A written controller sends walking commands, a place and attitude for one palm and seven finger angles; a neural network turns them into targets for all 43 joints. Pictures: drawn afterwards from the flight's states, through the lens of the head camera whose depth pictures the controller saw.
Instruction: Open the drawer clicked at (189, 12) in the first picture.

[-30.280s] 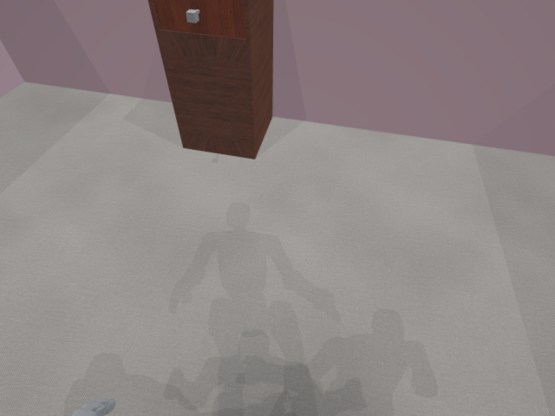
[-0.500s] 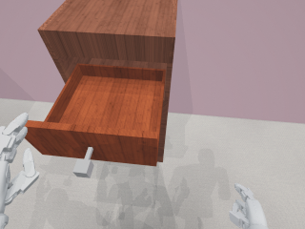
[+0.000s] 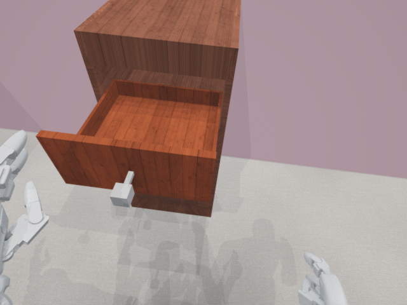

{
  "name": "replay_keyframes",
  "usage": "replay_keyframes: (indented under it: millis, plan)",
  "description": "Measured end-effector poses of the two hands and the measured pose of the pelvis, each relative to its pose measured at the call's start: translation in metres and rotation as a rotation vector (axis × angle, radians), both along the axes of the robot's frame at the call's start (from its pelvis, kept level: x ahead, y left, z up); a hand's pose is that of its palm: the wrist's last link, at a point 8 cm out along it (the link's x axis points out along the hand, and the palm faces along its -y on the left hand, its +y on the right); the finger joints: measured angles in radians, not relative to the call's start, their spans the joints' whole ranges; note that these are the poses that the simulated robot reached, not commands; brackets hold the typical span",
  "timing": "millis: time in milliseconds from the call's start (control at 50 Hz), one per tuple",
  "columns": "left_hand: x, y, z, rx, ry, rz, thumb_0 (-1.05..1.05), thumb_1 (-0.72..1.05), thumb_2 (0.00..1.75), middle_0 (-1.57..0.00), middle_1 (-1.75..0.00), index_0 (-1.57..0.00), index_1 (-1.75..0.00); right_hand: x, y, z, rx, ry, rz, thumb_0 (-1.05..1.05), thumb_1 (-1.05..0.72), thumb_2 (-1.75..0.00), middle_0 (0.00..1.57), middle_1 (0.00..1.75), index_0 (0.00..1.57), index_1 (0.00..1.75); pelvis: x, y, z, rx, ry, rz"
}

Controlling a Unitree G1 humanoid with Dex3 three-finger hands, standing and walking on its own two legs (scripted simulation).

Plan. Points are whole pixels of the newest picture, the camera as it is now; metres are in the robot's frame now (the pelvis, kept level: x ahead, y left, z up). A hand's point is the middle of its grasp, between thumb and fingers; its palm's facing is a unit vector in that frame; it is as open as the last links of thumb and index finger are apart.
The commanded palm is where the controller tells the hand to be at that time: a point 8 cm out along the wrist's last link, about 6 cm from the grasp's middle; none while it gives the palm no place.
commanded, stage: step back with the hand held close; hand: left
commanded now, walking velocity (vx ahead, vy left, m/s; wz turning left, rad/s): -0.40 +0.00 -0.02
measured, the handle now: (125, 187) +0.36 +0.20 -0.01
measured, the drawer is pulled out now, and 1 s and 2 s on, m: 0.30 0.30 0.30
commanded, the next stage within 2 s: stop stepping back and stand still in 0.58 s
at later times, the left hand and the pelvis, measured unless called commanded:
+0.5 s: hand out of the picture +0.11 +0.25 +0.16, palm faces +0.33 -0.81 -0.48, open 7.4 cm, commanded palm +0.03 +0.29 +0.19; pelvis -0.09 +0.00 +0.01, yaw +2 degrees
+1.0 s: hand out of the picture -0.04 +0.19 +0.18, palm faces +0.35 -0.82 -0.46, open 7.4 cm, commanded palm -0.09 +0.23 +0.19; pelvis -0.23 -0.05 +0.02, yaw -1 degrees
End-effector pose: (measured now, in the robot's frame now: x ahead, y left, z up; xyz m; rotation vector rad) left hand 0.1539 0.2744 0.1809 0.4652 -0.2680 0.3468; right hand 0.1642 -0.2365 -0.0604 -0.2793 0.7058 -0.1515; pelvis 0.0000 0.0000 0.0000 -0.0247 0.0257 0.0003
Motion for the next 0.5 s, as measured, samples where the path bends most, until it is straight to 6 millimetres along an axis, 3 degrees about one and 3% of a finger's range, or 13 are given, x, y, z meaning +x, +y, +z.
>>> replay_keyframes:
  millis: [160,340,440,500]
  plan:
    - [-0.018,0.008,0.011,0.099,0.012,-0.004,0.01,0.88,0.9,-0.21,-0.3,-0.21,-0.3,-0.039,-0.001,-0.005,0.009,0.024,-0.038,0.01,-0.9,-0.9,0.21,0.3,0.21,0.3,-0.018,-0.002,0.001,-0.013,0.023,0.015]
    - [-0.043,-0.019,0.004,0.051,0.057,-0.08,0.01,0.88,0.9,-0.21,-0.3,-0.21,-0.3,-0.057,-0.006,-0.012,0.054,0.03,-0.015,0.01,-0.9,-0.9,0.21,0.3,0.21,0.3,-0.057,-0.009,0.003,-0.006,0.034,-0.002]
    - [-0.065,-0.001,0.007,0.07,0.074,-0.049,0.01,0.88,0.9,-0.22,-0.3,-0.22,-0.31,-0.067,-0.004,0.002,0.01,0.042,-0.037,0.01,-0.9,-0.9,0.21,0.3,0.21,0.3,-0.069,-0.002,0.009,0.013,0.059,0.011]
    - [-0.078,0.014,0.003,0.078,0.072,-0.023,0.01,0.88,0.9,-0.21,-0.3,-0.22,-0.31,-0.071,0.002,0.005,-0.014,0.03,-0.024,0.01,-0.9,-0.9,0.2,0.3,0.2,0.3,-0.088,0.003,0.006,0.01,0.062,0.038]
